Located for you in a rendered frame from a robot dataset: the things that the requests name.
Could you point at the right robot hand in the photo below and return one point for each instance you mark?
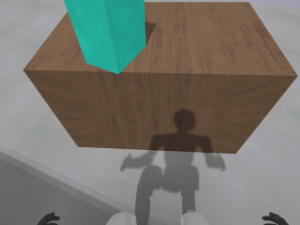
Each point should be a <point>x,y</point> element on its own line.
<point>275,218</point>

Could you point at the pedestal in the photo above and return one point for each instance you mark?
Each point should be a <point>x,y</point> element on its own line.
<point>209,74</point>

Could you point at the robot left thigh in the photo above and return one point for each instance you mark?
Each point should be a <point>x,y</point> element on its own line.
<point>123,218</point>

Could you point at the carton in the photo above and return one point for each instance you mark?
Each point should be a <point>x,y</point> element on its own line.
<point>111,33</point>

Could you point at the left robot hand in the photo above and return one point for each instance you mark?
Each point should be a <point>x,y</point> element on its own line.
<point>48,218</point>

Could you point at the robot thigh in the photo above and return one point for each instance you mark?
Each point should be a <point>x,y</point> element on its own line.
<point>193,218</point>
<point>123,218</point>

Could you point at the robot right thigh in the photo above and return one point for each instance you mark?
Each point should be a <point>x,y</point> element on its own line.
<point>193,218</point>

